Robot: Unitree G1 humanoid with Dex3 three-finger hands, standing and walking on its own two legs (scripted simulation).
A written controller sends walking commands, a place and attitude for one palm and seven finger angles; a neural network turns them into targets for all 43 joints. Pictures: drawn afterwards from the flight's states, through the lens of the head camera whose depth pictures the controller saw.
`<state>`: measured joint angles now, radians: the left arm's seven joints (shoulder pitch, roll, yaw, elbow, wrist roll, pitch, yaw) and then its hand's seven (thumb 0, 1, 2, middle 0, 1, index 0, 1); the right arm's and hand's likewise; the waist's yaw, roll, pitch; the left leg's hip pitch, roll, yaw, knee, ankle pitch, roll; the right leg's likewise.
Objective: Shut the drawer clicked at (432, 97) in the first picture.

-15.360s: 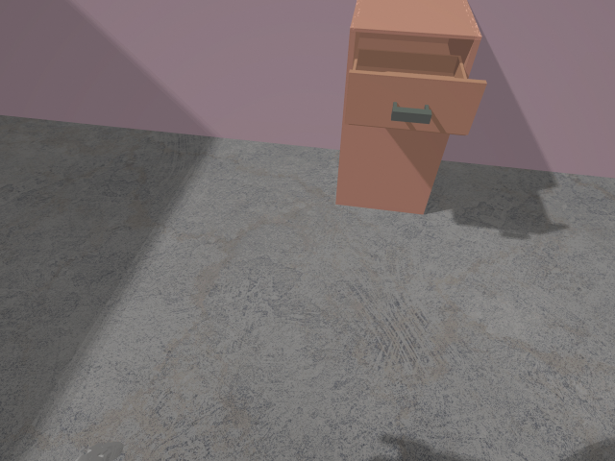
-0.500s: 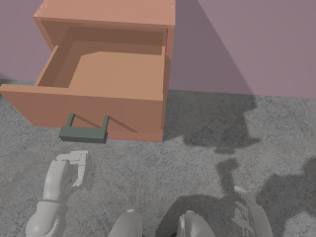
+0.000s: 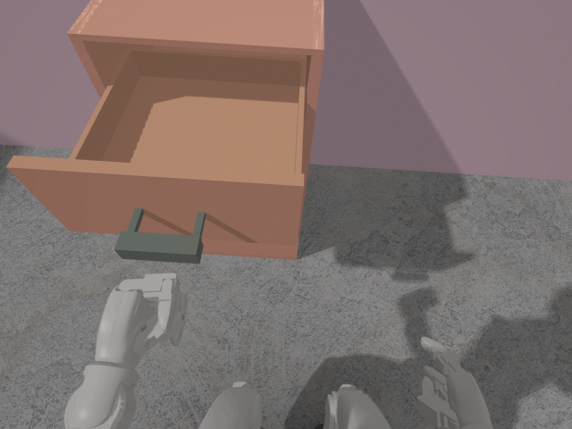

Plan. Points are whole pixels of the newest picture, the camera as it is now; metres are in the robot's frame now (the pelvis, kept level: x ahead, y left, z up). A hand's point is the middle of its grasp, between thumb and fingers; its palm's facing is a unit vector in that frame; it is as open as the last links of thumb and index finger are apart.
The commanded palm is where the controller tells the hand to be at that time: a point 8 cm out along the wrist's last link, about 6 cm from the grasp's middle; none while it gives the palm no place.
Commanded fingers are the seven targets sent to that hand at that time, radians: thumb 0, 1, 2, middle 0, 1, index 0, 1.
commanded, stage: push the drawer shut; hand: left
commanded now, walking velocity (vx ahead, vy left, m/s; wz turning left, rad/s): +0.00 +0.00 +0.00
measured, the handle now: (165, 232) +0.37 +0.19 +0.04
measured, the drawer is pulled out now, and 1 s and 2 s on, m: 0.27 0.19 0.06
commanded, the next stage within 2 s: none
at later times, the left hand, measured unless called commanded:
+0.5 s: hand (194, 281) +0.30 +0.14 +0.04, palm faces -0.04 -1.00 -0.05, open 2.9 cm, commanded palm +0.30 +0.19 +0.04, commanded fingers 0.00 0.90 0.90 -1.40 -1.60 -1.40 -1.60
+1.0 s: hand (204, 233) +0.37 +0.14 +0.04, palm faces -0.03 -1.00 -0.06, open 3.1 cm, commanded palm +0.36 +0.19 +0.04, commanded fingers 0.00 0.90 0.90 -1.40 -1.60 -1.40 -1.60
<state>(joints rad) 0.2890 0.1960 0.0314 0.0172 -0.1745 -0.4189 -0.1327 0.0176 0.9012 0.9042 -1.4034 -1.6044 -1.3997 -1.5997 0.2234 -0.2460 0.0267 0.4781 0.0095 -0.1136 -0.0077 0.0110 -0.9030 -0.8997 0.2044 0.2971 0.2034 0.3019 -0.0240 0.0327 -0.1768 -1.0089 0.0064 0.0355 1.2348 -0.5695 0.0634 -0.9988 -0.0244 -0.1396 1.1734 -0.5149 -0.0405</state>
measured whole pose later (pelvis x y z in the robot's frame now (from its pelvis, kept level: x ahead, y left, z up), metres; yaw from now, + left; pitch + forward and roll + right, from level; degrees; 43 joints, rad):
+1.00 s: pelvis -0.01 -0.02 +0.00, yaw +0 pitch +20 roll -1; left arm -0.31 0.24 0.15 0.59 -0.15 -0.45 -0.13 -0.01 0.87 0.94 -1.40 -1.60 -1.40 -1.60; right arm 0.25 -0.26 0.03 0.60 0.01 -0.06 -0.01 0.01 -0.90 -0.90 0.20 0.30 0.20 0.30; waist -0.06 0.02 -0.15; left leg -1.02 0.01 0.04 1.19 -0.52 0.04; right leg -1.02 -0.02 -0.13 1.15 -0.48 -0.07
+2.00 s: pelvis -0.01 +0.00 -0.01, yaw -2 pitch +26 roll -3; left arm -0.85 0.42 0.35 1.14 -0.06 -0.51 -0.15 -0.01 0.80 0.90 -1.40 -1.60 -1.40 -1.60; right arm 0.33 -0.27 0.04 0.63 -0.03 0.03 0.02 0.00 -0.91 -0.90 0.20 0.30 0.20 0.30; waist -0.18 0.03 -0.14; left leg -1.16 0.03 0.05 1.24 -0.53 0.06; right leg -1.16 0.00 -0.12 1.17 -0.46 -0.05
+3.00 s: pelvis -0.04 +0.00 -0.03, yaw -2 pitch +31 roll -6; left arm -1.24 0.64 0.33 1.35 0.03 -0.39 -0.11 0.00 0.63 0.97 -1.40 -1.60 -1.40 -1.60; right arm 0.37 -0.28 0.10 0.66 -0.06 0.01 0.02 0.00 -0.91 -0.90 0.20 0.30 0.20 0.30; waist -0.29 0.05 -0.12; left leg -1.38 0.03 -0.01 1.33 -0.51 0.06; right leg -1.33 0.00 -0.18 1.21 -0.43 -0.05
